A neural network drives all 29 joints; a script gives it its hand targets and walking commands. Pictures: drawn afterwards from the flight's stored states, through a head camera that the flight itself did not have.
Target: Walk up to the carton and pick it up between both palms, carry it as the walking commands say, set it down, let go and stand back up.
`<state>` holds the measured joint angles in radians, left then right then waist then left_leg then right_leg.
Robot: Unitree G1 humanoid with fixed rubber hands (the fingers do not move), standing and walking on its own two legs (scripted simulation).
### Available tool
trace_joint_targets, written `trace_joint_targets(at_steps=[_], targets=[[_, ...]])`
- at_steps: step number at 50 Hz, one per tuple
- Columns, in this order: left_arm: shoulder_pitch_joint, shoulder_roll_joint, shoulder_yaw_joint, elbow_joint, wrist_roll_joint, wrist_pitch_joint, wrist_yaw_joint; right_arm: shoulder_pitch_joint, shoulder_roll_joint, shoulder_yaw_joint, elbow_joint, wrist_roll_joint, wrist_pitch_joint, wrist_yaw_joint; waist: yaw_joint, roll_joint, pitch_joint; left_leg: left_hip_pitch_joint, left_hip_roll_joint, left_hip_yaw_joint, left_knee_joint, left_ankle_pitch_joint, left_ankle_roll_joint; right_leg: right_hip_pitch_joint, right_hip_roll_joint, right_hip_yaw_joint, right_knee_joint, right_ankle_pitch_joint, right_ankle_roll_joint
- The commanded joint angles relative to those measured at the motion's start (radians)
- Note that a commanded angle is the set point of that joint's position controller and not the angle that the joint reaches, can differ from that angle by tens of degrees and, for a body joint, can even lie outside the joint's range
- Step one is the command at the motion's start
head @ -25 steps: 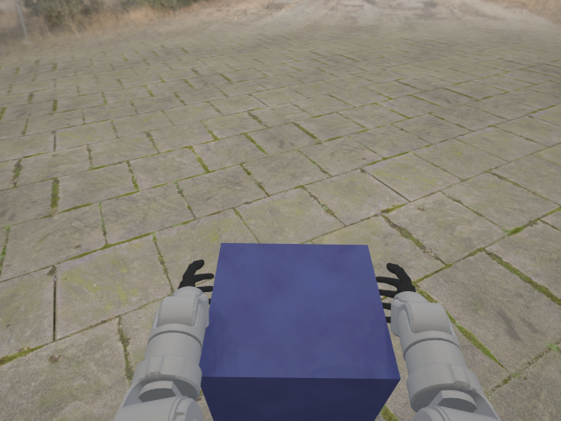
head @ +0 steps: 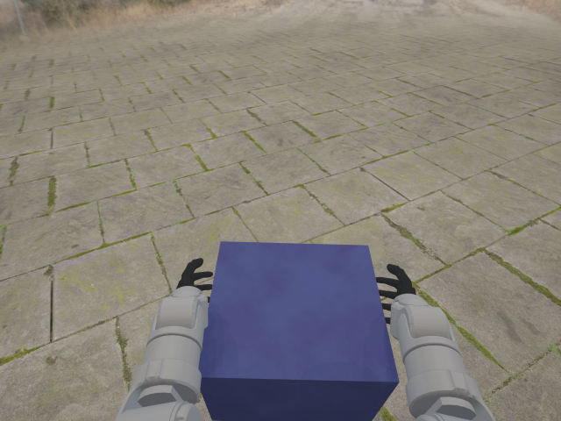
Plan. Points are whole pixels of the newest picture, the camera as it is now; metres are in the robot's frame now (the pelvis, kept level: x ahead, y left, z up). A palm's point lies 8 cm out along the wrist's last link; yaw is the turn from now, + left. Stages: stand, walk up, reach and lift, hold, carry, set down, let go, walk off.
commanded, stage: hold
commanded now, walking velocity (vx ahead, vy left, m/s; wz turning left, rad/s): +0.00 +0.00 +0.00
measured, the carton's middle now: (292, 330) +0.30 +0.01 -0.05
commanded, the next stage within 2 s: carry in 0.56 s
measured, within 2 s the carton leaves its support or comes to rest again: neither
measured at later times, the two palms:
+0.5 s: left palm (186, 305) +0.29 +0.17 +0.04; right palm (406, 312) +0.28 -0.17 +0.04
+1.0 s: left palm (132, 284) +0.30 +0.25 +0.08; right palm (351, 259) +0.34 -0.09 +0.09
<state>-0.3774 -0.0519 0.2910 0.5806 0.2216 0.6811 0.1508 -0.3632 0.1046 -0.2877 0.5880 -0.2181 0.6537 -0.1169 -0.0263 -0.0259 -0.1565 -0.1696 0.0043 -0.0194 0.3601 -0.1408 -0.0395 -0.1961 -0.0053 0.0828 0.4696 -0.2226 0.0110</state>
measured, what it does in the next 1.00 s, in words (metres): stands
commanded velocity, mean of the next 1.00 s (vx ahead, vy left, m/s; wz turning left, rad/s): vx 0.00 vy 0.00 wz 0.29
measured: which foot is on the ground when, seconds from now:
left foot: down 0.00-1.00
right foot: down 0.00-1.00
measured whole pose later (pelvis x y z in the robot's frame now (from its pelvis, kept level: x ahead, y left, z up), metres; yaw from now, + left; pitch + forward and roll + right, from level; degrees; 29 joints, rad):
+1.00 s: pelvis +0.02 +0.03 -0.02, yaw +6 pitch +2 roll -3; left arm -0.37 -0.09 0.22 0.00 0.17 1.02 0.17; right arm -0.35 0.12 -0.24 0.01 -0.17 1.00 -0.11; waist 0.02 0.02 -0.12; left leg -0.42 0.04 -0.02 0.69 -0.28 0.01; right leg -0.26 -0.01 -0.06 0.53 -0.29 0.05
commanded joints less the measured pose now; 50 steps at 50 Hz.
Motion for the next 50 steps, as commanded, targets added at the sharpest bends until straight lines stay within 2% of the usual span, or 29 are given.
trace_joint_targets(at_steps=[1, 2, 3, 4, 5, 7, 10, 11, 13, 17, 19, 24, 25, 27, 28, 31, 32, 34, 35, 36, 37, 39, 41, 42, 43, 45, 47, 48, 50], targets=[[-0.53, -1.001, -0.443, -0.216, -0.23, -0.032, -0.575, -0.627, 1.001, 0.524, -0.299, 0.239, -0.016, 0.509, 0.037, -0.02, -0.34, 0.21, -0.131, 0.018, -0.043, 0.18, 0.042, 0.175, 0.093, -0.045, -0.193, 0.251, 0.03], [-0.579, -1.032, -0.457, -0.2, -0.251, -0.033, -0.578, -0.645, 0.976, 0.501, -0.28, 0.221, -0.023, 0.511, 0.008, -0.001, -0.331, 0.198, -0.13, 0.007, -0.048, 0.143, 0.035, 0.151, 0.095, -0.04, -0.197, 0.213, 0.017], [-0.509, -1.005, -0.452, -0.198, -0.234, -0.038, -0.575, -0.577, 0.983, 0.515, -0.266, 0.224, -0.018, 0.508, 0.017, 0.002, -0.317, 0.186, -0.122, -0.004, -0.045, 0.186, 0.036, 0.168, 0.086, -0.032, -0.188, 0.277, 0.025], [-0.587, -1.013, -0.467, -0.262, -0.265, -0.044, -0.575, -0.635, 0.982, 0.536, -0.317, 0.232, -0.02, 0.511, 0.023, -0.007, -0.412, 0.227, -0.12, 0.004, -0.036, 0.169, 0.039, 0.166, 0.097, -0.037, -0.181, 0.237, 0.017], [-0.553, -1.02, -0.45, -0.203, -0.247, -0.038, -0.576, -0.65, 0.978, 0.535, -0.315, 0.232, -0.022, 0.513, 0.029, -0.041, -0.32, 0.191, -0.122, 0.003, -0.043, 0.114, 0.044, 0.154, 0.094, -0.042, -0.199, 0.173, 0.017], [-0.571, -1.002, -0.425, -0.171, -0.228, -0.032, -0.574, -0.611, 0.974, 0.489, -0.22, 0.209, -0.009, 0.517, 0.018, -0.006, -0.25, 0.148, -0.127, 0.005, -0.055, 0.055, 0.043, 0.13, 0.086, -0.037, -0.201, 0.131, 0.016], [-0.675, -0.981, -0.423, -0.197, -0.239, -0.06, -0.584, -0.734, 0.987, 0.502, -0.244, 0.234, -0.039, 0.52, 0.032, -0.075, -0.284, 0.174, -0.134, 0.013, -0.031, -0.008, 0.046, 0.087, 0.06, -0.019, -0.237, 0.017, 0.004], [-0.652, -1.011, -0.401, -0.127, -0.217, -0.052, -0.592, -0.803, 0.957, 0.499, -0.287, 0.23, -0.045, 0.52, 0.028, -0.053, -0.273, 0.171, -0.146, 0.017, -0.04, -0.02, 0.044, 0.064, 0.059, -0.025, -0.239, -0.005, 0.006], [-0.643, -1.008, -0.414, -0.143, -0.224, -0.063, -0.583, -0.748, 0.979, 0.492, -0.222, 0.23, -0.044, 0.525, 0.022, -0.065, -0.238, 0.163, -0.121, -0.009, -0.031, 0.005, 0.053, 0.05, 0.059, -0.019, -0.218, 0.028, 0.0], [-0.672, -0.977, -0.374, -0.095, -0.184, -0.054, -0.591, -0.702, 0.96, 0.409, -0.108, 0.184, -0.037, 0.527, 0.014, -0.03, -0.166, 0.185, -0.146, 0.027, -0.052, -0.133, 0.046, -0.01, 0.052, -0.028, -0.262, -0.127, -0.015], [-0.657, -0.982, -0.393, -0.1, -0.203, -0.072, -0.604, -0.737, 0.979, 0.444, -0.144, 0.211, -0.057, 0.525, 0.021, -0.064, -0.193, 0.222, -0.147, 0.026, -0.025, -0.064, 0.043, -0.021, 0.023, -0.007, -0.29, -0.089, -0.017], [-0.67, -0.973, -0.381, -0.106, -0.22, -0.08, -0.61, -0.777, 0.969, 0.482, -0.206, 0.225, -0.068, 0.52, 0.029, -0.077, -0.25, 0.198, -0.143, 0.026, -0.031, -0.037, 0.052, 0.038, 0.036, -0.004, -0.262, -0.043, -0.003], [-0.676, -0.992, -0.413, -0.132, -0.222, -0.083, -0.604, -0.741, 0.991, 0.48, -0.188, 0.214, -0.07, 0.521, 0.011, -0.072, -0.296, 0.264, -0.142, 0.026, -0.031, -0.026, 0.045, -0.006, 0.042, -0.014, -0.264, -0.036, -0.005], [-0.619, -0.981, -0.393, -0.138, -0.22, -0.079, -0.594, -0.712, 0.993, 0.492, -0.198, 0.225, -0.058, 0.519, 0.035, -0.044, -0.307, 0.209, -0.127, 0.014, -0.047, 0.022, 0.056, 0.098, 0.062, -0.026, -0.213, 0.06, 0.013], [-0.706, -1.02, -0.488, -0.077, -0.248, -0.088, -0.577, -0.75, 0.991, 0.595, -0.227, 0.263, -0.042, 0.497, 0.01, 0.024, -0.205, 0.008, 0.11, 0.004, 0.194, 0.156, 0.038, 0.038, -0.136, 0.005, -0.05, 0.2, -0.026], [-0.74, -1.101, -0.575, -0.235, -0.331, -0.054, -0.548, -0.833, 1.061, 0.727, -0.421, 0.351, 0.006, 0.473, 0.028, -0.082, -0.187, -0.186, 0.065, 0.028, 0.253, -0.073, 0.038, 0.044, -0.187, 0.091, -0.109, -0.046, -0.042], [-0.771, -1.1, -0.596, -0.293, -0.32, -0.044, -0.53, -0.814, 1.076, 0.716, -0.397, 0.354, 0.03, 0.475, 0.032, -0.054, -0.161, -0.193, 0.051, 0.039, 0.266, -0.102, 0.045, -0.022, -0.205, 0.13, -0.131, -0.151, -0.048], [-0.779, -1.102, -0.6, -0.363, -0.329, -0.016, -0.495, -0.852, 1.127, 0.778, -0.451, 0.416, 0.066, 0.472, 0.035, -0.071, -0.204, -0.176, 0.067, 0.027, 0.249, -0.075, 0.054, 0.001, -0.193, 0.082, -0.099, -0.165, -0.043], [-0.807, -1.09, -0.627, -0.401, -0.334, -0.006, -0.478, -0.823, 1.139, 0.776, -0.431, 0.428, 0.092, 0.467, 0.034, -0.032, -0.199, -0.117, 0.077, 0.025, 0.208, -0.065, 0.068, -0.062, -0.167, 0.049, -0.064, -0.152, -0.027], [-0.824, -1.086, -0.646, -0.478, -0.364, 0.018, -0.472, -0.862, 1.143, 0.799, -0.478, 0.457, 0.104, 0.462, 0.033, -0.003, -0.202, -0.162, 0.106, -0.028, 0.21, 0.008, 0.083, -0.032, -0.14, 0.004, -0.024, -0.099, -0.018], [-0.911, -1.139, -0.742, -0.632, -0.434, 0.038, -0.459, -0.827, 1.157, 0.79, -0.544, 0.461, 0.127, 0.45, 0.033, 0.144, -0.23, -0.163, 0.135, -0.091, 0.145, 0.064, 0.098, -0.031, -0.105, -0.047, 0.073, -0.102, 0.002], [-0.91, -1.16, -0.804, -0.766, -0.489, 0.117, -0.426, -0.808, 1.157, 0.802, -0.629, 0.493, 0.186, 0.415, 0.031, 0.223, -0.295, -0.053, 0.255, -0.246, 0.106, 0.279, 0.173, -0.116, -0.023, -0.145, 0.201, -0.166, 0.038], [-0.762, -1.17, -0.819, -0.735, -0.508, 0.199, -0.407, -0.775, 1.1, 0.817, -0.765, 0.509, 0.231, 0.372, 0.031, 0.262, -0.378, 0.057, 0.266, -0.256, 0.179, 0.64, 0.201, -0.147, -0.022, -0.17, 0.197, -0.186, 0.055], [-0.792, -1.166, -0.831, -0.737, -0.528, 0.236, -0.391, -0.766, 1.077, 0.8, -0.778, 0.494, 0.258, 0.346, 0.031, 0.286, -0.387, 0.065, 0.249, -0.229, 0.209, 0.706, 0.202, -0.137, -0.027, -0.171, 0.176, -0.173, 0.058], [-0.68, -1.148, -0.825, -0.734, -0.518, 0.271, -0.372, -0.651, 1.043, 0.795, -0.805, 0.479, 0.289, 0.323, 0.034, 0.234, -0.4, 0.024, 0.225, -0.217, 0.245, 0.771, 0.185, -0.07, -0.031, -0.17, 0.114, -0.147, 0.055], [-0.717, -1.123, -0.82, -0.746, -0.536, 0.306, -0.341, -0.723, 0.958, 0.782, -0.88, 0.462, 0.32, 0.278, 0.038, 0.195, -0.43, -0.075, 0.168, -0.127, 0.306, 0.708, 0.135, 0.059, -0.084, -0.161, 0.052, -0.044, 0.054], [-0.83, -1.075, -0.813, -0.765, -0.538, 0.346, -0.285, -0.784, 0.91, 0.734, -0.824, 0.44, 0.361, 0.233, 0.03, 0.151, -0.375, -0.194, 0.134, -0.104, 0.335, 0.571, 0.112, 0.1, -0.126, -0.154, 0.063, 0.079, 0.045], [-0.958, -1.033, -0.816, -0.802, -0.553, 0.352, -0.271, -0.859, 0.895, 0.731, -0.798, 0.431, 0.374, 0.21, 0.033, 0.067, -0.33, -0.326, 0.087, -0.088, 0.391, 0.353, 0.091, 0.149, -0.19, -0.079, 0.024, 0.197, 0.02], [-0.742, -0.984, -0.77, -0.792, -0.512, 0.395, -0.232, -0.696, 0.878, 0.708, -0.802, 0.436, 0.429, 0.186, 0.036, -0.116, -0.341, -0.472, 0.021, 0.006, 0.458, 0.011, 0.051, 0.23, -0.35, 0.062, 0.054, 0.514, -0.069]])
